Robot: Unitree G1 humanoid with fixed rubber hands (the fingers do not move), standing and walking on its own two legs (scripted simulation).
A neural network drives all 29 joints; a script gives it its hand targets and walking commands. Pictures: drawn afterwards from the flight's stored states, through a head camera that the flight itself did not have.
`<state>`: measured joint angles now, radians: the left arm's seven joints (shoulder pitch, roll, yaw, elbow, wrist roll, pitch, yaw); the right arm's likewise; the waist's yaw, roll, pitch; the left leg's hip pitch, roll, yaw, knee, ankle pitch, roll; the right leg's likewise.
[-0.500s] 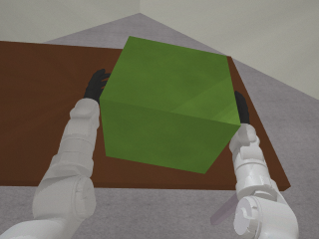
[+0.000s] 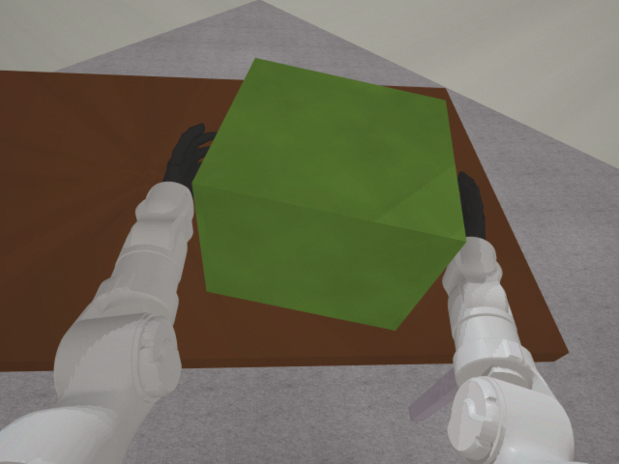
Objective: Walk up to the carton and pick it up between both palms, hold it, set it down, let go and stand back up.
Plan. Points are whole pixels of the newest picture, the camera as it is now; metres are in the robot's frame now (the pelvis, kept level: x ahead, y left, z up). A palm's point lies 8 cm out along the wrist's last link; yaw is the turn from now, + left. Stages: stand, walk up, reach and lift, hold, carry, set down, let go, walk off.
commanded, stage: set down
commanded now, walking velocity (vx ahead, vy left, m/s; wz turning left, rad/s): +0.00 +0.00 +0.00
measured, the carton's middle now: (326, 195) +0.48 -0.04 +0.06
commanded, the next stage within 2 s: none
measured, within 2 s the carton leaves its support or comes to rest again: rests again in 1.30 s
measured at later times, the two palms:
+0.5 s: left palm (178, 193) +0.45 +0.16 +0.09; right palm (456, 237) +0.39 -0.21 +0.07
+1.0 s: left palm (195, 194) +0.46 +0.15 +0.07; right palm (461, 243) +0.39 -0.23 +0.05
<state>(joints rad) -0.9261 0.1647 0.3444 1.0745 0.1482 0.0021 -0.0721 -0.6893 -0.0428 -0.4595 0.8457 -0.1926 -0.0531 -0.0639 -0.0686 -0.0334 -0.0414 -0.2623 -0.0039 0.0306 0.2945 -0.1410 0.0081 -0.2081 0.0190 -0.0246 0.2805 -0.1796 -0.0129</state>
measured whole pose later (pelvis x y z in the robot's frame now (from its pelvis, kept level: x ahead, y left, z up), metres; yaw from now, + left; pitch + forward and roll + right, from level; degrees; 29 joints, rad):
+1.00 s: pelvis -0.01 +0.00 -0.01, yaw -1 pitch +16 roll +0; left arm -1.06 0.20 0.37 1.37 0.14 -0.20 -0.06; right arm -0.76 -0.02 -0.63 0.87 -0.36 -0.12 -0.01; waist -0.06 0.00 -0.11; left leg -0.48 0.00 0.05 0.32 -0.12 0.02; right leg -0.44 0.02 -0.01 0.33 -0.16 -0.01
